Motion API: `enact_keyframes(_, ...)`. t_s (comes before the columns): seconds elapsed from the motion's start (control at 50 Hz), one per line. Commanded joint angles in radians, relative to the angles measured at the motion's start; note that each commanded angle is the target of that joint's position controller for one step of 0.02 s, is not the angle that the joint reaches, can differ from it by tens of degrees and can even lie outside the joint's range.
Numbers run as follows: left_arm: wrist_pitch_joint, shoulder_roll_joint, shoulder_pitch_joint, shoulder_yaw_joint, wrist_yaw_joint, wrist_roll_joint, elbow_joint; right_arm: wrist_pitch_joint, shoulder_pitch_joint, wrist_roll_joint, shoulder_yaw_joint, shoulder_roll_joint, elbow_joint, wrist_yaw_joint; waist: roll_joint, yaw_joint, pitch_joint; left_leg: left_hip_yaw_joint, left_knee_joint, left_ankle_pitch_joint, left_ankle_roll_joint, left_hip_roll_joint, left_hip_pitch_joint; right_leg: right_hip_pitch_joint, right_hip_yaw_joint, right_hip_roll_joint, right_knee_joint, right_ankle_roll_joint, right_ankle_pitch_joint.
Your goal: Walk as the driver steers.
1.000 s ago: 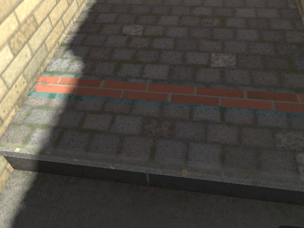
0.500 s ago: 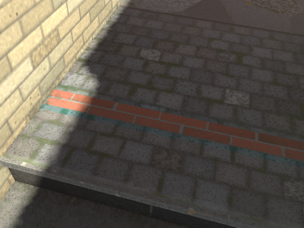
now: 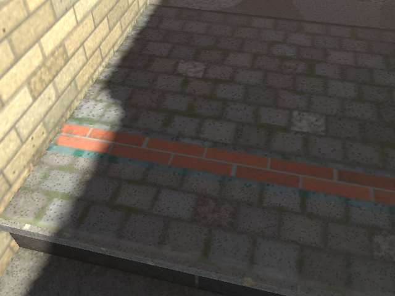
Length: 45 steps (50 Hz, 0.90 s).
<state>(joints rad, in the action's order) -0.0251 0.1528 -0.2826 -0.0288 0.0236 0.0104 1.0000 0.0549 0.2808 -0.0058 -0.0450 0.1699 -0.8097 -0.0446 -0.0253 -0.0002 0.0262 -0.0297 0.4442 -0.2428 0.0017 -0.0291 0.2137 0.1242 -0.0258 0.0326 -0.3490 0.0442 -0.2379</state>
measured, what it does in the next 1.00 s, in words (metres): stands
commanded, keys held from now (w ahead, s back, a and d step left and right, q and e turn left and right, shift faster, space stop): no key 1.00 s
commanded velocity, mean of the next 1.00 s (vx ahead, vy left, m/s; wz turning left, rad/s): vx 0.00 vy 0.00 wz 0.00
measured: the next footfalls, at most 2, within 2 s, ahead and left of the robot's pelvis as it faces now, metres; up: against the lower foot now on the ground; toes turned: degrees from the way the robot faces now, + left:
left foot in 1.58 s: +0.11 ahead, +0.10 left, +0.00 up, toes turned +3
right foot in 1.94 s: +0.33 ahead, -0.10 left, +0.17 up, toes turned -4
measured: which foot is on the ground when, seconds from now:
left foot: down 0.00-1.00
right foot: down 0.00-1.00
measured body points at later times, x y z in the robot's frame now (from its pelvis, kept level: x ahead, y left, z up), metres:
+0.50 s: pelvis -0.01 +0.00 +0.00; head -0.01 +0.00 +0.45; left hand +0.00 +0.23 -0.15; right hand +0.03 -0.23 -0.15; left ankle -0.01 +0.11 -0.74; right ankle -0.03 -0.16 -0.74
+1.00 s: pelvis -0.01 +0.01 +0.00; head -0.01 +0.01 +0.45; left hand -0.02 +0.24 -0.15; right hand +0.01 -0.22 -0.15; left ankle -0.01 +0.12 -0.74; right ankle -0.03 -0.16 -0.74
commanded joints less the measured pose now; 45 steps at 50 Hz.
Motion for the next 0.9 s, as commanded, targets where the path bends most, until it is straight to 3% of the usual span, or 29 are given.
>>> enact_keyframes(0.02, -0.008, 0.093, -0.043, -0.013, 0.002, 0.0, -0.024, -0.009, 0.026, -0.001, -0.014, 0.072, 0.035, -0.006, 0.014, 0.001, -0.014, 0.058, -0.044, 0.233, 0.015, -0.043, -0.075, 0.073, -0.021, 0.042, 0.053, -0.115, 0.267)
enact_keyframes(0.4, -0.006, 0.096, -0.068, -0.006, 0.007, 0.002, 0.014, -0.009, 0.057, -0.005, -0.011, 0.064, -0.044, -0.016, 0.007, 0.002, -0.05, 0.063, -0.087, 0.151, 0.021, -0.043, -0.055, 0.094, -0.019, 0.036, 0.084, -0.102, 0.136)
enact_keyframes(0.48, -0.003, 0.097, -0.091, -0.005, 0.011, -0.005, 0.026, -0.008, 0.078, -0.011, -0.01, 0.062, -0.062, -0.017, 0.007, 0.001, -0.055, 0.063, -0.099, 0.1, 0.024, -0.039, -0.047, 0.098, -0.017, 0.031, 0.085, -0.099, 0.09)
enact_keyframes(0.56, -0.005, 0.1, -0.096, -0.007, 0.013, -0.006, 0.031, -0.008, 0.078, -0.004, -0.008, 0.068, -0.063, -0.017, 0.009, 0.0, -0.063, 0.066, -0.108, 0.078, 0.027, -0.037, -0.038, 0.108, -0.019, 0.03, 0.089, -0.097, 0.069)
enact_keyframes(0.9, -0.01, 0.096, -0.14, -0.006, 0.009, -0.006, 0.053, -0.008, 0.11, -0.008, -0.001, 0.066, -0.067, -0.017, 0.01, 0.001, -0.061, 0.069, -0.111, 0.145, 0.036, -0.037, -0.05, 0.101, -0.015, 0.036, 0.087, -0.085, 0.127)
Velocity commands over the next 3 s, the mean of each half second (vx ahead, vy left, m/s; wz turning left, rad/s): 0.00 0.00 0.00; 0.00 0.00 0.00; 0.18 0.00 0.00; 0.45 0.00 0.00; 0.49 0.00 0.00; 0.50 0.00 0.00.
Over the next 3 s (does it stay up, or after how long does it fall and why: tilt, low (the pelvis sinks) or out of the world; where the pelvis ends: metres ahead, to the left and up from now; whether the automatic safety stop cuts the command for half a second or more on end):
stays up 0.74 0.01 0.34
